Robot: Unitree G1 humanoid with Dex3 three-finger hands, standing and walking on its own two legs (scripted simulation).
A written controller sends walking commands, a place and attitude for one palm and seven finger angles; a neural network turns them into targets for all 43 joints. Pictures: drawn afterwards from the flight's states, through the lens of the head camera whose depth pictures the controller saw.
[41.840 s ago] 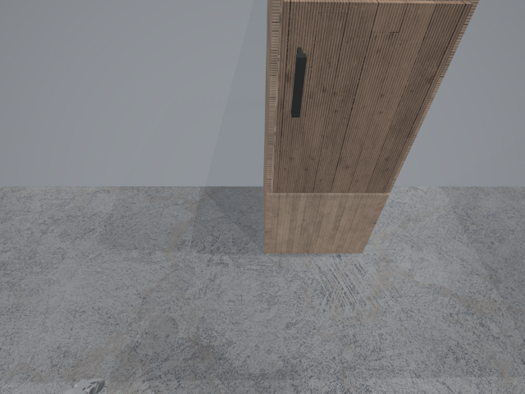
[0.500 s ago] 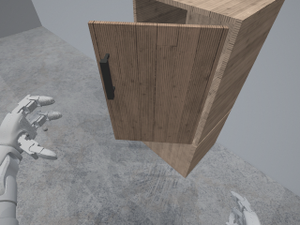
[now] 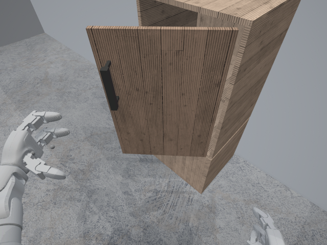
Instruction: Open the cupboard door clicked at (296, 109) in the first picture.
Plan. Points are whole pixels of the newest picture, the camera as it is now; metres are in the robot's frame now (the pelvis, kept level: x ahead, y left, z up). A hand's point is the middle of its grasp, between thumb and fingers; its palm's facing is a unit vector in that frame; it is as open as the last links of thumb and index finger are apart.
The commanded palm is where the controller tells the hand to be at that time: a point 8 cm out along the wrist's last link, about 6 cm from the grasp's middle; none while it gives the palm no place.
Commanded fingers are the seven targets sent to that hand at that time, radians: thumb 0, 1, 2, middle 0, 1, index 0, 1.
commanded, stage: move the hooked fingers beside the handle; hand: left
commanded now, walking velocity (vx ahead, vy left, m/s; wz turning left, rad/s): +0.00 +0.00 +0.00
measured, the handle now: (111, 86) +0.55 +0.21 +0.10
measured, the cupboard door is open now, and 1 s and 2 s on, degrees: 40 40 40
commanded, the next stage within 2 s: none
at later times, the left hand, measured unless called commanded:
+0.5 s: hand (67, 126) +0.35 +0.27 +0.12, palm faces +0.04 -1.00 -0.02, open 14.0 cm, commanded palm +0.33 +0.31 +0.12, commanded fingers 0.00 -0.50 0.30 -0.30 -1.20 -0.30 -1.20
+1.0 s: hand (79, 108) +0.42 +0.27 +0.11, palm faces +0.03 -1.00 +0.00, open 14.0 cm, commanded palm +0.40 +0.32 +0.11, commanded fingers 0.00 -0.50 0.30 -0.30 -1.20 -0.30 -1.20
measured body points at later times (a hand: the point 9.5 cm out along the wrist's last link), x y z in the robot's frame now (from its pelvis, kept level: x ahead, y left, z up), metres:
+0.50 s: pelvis +0.00 +0.00 +0.00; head +0.02 -0.01 +0.45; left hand +0.34 +0.32 +0.12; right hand +0.13 -0.26 -0.09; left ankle +0.03 +0.12 -0.73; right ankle -0.01 -0.11 -0.73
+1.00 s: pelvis +0.01 +0.01 -0.01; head +0.05 +0.02 +0.44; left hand +0.42 +0.32 +0.11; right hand +0.08 -0.26 -0.11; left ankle +0.03 +0.12 -0.73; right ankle -0.01 -0.11 -0.73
